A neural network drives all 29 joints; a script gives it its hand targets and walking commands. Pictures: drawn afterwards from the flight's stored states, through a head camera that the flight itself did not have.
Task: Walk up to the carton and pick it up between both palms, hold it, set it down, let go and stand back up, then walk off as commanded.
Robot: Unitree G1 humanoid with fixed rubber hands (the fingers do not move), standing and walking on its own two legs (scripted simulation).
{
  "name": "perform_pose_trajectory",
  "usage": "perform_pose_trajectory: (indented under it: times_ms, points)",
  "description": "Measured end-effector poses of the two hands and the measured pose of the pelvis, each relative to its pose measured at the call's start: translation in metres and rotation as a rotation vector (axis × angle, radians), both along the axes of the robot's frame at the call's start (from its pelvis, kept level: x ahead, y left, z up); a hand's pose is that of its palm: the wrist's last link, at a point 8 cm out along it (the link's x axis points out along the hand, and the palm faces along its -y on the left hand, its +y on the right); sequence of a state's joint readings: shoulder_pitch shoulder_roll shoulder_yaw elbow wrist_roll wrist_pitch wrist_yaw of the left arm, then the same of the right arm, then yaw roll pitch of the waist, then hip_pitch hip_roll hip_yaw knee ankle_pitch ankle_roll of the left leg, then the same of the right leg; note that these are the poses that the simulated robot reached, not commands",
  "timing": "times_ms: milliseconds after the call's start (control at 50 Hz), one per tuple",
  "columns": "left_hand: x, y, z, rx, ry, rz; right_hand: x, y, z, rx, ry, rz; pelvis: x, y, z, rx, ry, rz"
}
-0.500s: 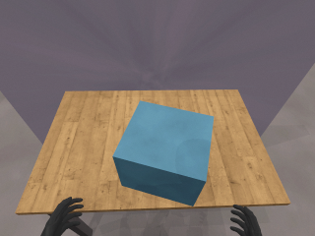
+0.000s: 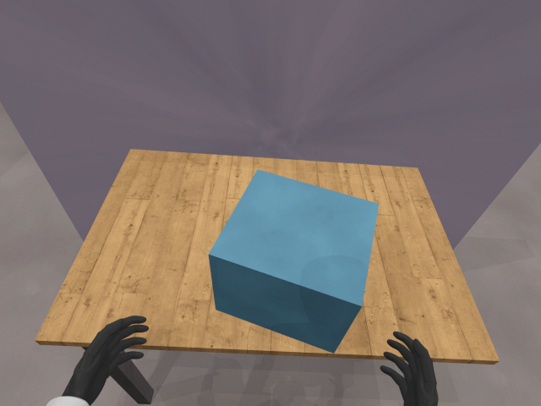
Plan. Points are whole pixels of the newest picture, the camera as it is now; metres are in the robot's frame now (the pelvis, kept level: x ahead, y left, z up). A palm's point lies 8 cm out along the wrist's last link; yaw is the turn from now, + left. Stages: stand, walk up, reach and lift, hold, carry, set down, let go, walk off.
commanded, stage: reach and lift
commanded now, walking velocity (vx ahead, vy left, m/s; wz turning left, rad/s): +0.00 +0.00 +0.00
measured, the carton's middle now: (294, 258) +0.39 -0.01 -0.05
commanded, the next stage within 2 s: none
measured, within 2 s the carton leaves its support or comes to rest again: neither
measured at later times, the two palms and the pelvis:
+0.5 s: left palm (106, 318) +0.23 +0.26 +0.01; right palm (417, 352) +0.22 -0.18 +0.00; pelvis +0.02 +0.00 +0.00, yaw +0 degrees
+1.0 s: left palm (125, 263) +0.30 +0.25 +0.05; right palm (438, 320) +0.25 -0.20 +0.04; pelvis +0.02 +0.00 +0.00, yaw -1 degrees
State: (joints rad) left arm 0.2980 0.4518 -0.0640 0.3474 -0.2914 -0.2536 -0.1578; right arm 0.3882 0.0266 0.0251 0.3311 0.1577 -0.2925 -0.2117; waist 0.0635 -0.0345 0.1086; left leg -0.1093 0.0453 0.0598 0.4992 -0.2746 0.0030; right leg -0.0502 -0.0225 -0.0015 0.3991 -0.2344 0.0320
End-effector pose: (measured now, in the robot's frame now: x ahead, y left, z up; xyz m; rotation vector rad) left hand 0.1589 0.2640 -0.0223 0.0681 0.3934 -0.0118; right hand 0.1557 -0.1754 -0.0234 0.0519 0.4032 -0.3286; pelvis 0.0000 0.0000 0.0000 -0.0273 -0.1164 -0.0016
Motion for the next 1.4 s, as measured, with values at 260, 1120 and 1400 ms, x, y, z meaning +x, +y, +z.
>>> perform_pose_trajectory:
  times_ms: [260, 1120, 1400]
  points:
    - [0.018, -0.003, 0.016, -0.013, -0.015, -0.002, 0.021, 0.0, 0.003, -0.002, -0.018, -0.027, 0.005, 0.003, -0.002, -0.001, 0.02, 0.001]
    - [0.165, -0.019, 0.091, -0.022, -0.126, -0.048, 0.109, -0.026, 0.07, 0.005, -0.119, -0.011, 0.009, 0.004, 0.006, 0.009, 0.048, -0.014]
    - [0.215, -0.046, 0.115, -0.032, -0.106, -0.1, 0.128, -0.047, 0.091, 0.009, -0.142, -0.037, -0.002, 0.011, 0.006, 0.014, 0.074, -0.023]
